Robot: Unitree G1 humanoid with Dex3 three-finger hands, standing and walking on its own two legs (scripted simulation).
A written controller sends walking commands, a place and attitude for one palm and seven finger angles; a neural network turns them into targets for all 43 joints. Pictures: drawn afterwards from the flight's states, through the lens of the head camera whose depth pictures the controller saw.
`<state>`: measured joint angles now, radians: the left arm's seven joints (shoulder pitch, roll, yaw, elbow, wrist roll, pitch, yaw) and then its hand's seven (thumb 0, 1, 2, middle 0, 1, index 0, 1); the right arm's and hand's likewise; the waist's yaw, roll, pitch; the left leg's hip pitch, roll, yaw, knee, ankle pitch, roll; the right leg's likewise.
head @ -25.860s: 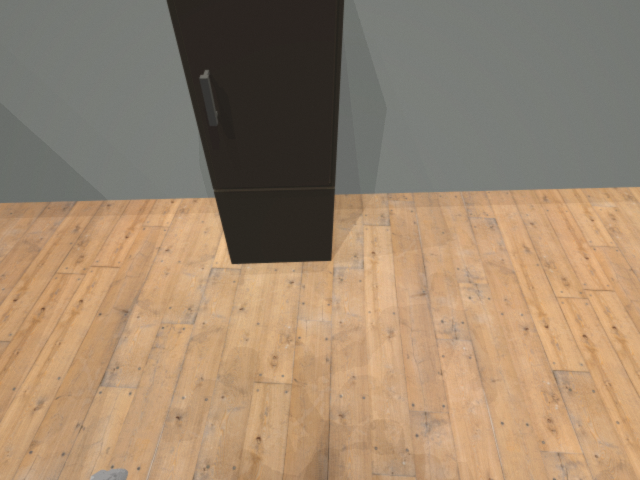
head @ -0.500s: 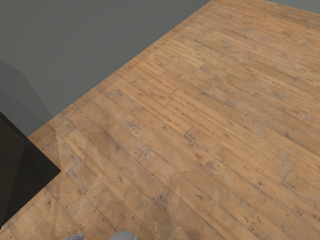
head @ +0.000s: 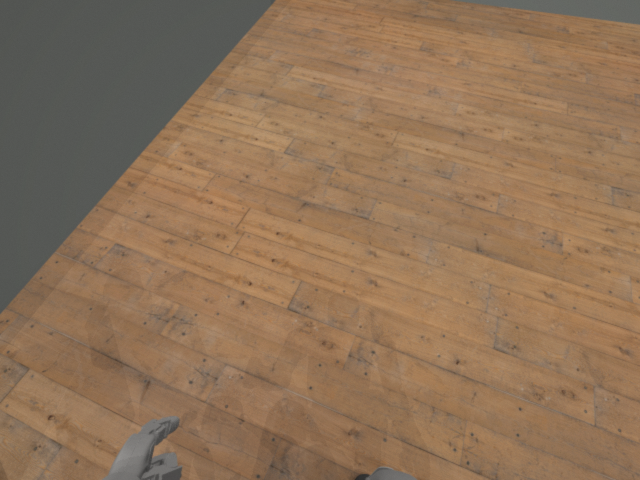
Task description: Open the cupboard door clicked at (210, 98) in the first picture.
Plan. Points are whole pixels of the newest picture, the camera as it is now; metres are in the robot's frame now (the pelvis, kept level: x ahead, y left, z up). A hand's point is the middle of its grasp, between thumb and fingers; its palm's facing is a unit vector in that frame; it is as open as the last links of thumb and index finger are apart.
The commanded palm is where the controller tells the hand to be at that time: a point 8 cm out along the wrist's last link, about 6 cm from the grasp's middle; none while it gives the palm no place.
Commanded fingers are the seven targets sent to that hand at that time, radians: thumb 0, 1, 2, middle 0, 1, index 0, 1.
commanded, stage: walk to a spot facing it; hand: left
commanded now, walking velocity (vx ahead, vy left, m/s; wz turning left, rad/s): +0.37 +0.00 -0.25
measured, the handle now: out of the picture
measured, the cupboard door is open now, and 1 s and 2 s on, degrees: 46 46 46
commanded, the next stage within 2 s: turn to face it in 0.86 s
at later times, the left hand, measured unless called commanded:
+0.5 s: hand (223, 361) +0.31 +0.16 -0.15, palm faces -0.13 -0.98 -0.17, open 7.3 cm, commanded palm none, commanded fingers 0.00 0.90 0.90 -0.20 -0.30 -0.20 -0.30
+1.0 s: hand (268, 288) +0.46 +0.11 -0.18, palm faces -0.14 -0.98 -0.17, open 7.3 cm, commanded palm none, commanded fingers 0.00 0.90 0.90 -0.20 -0.30 -0.20 -0.30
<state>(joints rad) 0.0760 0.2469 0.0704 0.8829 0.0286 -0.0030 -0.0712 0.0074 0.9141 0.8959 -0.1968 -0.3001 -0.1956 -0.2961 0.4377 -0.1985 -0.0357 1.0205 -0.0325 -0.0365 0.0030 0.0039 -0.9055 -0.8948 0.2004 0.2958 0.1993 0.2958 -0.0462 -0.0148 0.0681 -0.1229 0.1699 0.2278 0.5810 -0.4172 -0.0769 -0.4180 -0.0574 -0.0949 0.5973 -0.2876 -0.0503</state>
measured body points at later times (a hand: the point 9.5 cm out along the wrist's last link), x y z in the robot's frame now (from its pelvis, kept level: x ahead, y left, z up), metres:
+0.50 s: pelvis +0.22 -0.02 +0.02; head +0.25 -0.02 +0.47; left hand +0.32 +0.22 -0.13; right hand +0.18 -0.24 -0.13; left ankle +0.21 +0.13 -0.72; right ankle +0.22 -0.14 -0.68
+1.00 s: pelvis +0.45 -0.08 +0.00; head +0.48 -0.07 +0.45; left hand +0.47 +0.16 -0.16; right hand +0.49 -0.33 -0.13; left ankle +0.53 +0.03 -0.72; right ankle +0.34 -0.16 -0.68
